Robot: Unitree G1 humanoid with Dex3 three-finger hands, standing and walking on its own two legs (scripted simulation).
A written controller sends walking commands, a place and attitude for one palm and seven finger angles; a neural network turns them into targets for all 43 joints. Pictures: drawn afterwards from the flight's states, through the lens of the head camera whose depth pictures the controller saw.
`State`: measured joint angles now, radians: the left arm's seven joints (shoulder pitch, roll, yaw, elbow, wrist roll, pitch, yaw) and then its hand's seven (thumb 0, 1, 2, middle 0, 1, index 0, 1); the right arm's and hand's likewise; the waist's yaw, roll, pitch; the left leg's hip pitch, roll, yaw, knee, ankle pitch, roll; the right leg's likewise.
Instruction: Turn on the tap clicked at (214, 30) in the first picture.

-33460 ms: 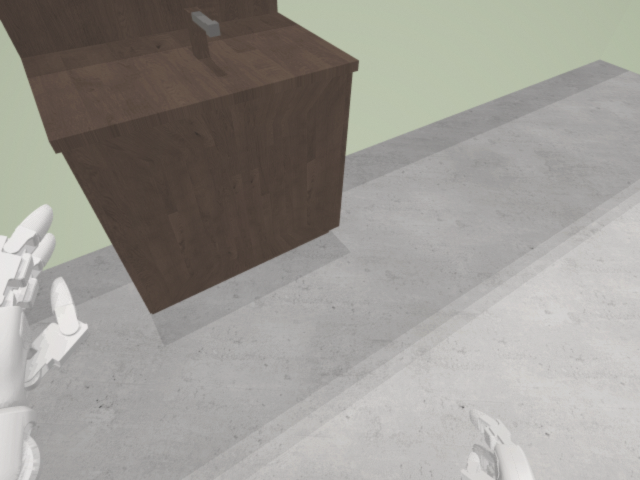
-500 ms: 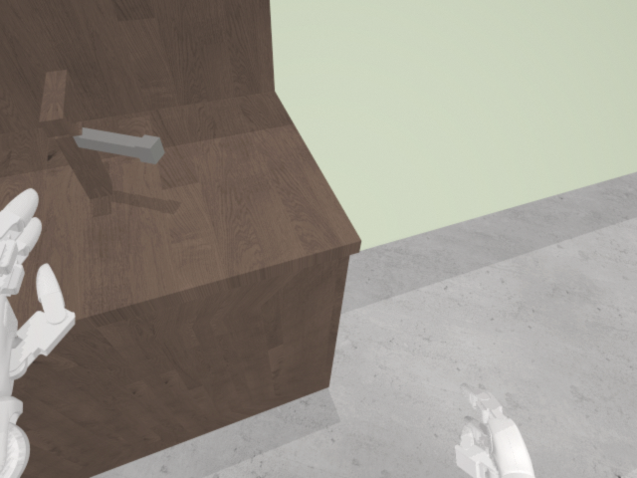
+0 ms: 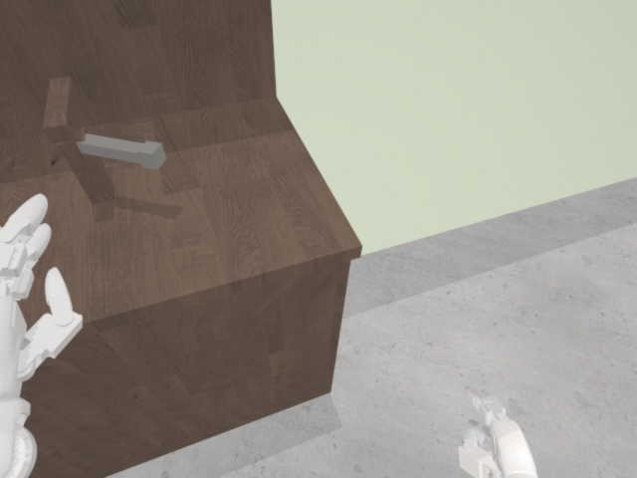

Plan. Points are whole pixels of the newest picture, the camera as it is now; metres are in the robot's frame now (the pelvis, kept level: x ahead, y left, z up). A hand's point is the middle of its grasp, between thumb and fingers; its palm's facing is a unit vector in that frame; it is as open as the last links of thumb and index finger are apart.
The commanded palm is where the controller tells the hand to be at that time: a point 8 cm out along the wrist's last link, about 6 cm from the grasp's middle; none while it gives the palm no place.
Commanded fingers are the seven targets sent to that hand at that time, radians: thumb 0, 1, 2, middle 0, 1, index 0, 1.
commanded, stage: look again from close up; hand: left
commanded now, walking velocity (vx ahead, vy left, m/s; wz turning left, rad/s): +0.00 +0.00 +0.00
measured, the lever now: (152, 155) +0.51 +0.29 +0.12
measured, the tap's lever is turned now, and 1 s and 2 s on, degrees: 57 57 57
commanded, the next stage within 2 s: shuffle to correct the standing spot in 0.04 s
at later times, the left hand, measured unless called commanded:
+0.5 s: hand (108, 296) +0.25 +0.23 +0.15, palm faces +0.42 -0.84 -0.34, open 7.4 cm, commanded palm +0.19 +0.27 +0.17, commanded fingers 0.00 0.90 0.90 -0.20 -0.30 -0.20 -0.30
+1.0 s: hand (132, 210) +0.36 +0.25 +0.15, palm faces +0.42 -0.83 -0.37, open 7.4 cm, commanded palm +0.29 +0.29 +0.17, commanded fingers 0.00 0.90 0.90 -0.20 -0.30 -0.20 -0.30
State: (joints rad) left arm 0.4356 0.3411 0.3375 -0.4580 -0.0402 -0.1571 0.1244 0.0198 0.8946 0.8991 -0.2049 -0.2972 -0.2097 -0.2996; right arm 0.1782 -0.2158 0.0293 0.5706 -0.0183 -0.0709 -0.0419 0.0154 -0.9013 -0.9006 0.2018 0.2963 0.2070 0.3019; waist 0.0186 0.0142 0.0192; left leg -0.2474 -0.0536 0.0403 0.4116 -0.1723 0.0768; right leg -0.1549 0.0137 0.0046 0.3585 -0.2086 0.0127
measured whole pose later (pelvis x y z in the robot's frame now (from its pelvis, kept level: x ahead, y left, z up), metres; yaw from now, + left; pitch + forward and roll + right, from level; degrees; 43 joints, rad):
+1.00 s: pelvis +0.13 +0.01 -0.03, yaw -1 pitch -4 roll +2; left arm 0.37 0.37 0.40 -0.51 -0.07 -0.20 0.14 0.02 0.89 0.90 -0.20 -0.30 -0.21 -0.30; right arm 0.12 -0.22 -0.03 0.60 0.02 -0.06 -0.02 0.02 -0.90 -0.90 0.20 0.30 0.20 0.30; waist 0.02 -0.03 0.15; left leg -0.38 0.00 0.08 0.70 -0.24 0.04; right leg -0.20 -0.04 0.04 1.00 -0.52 0.00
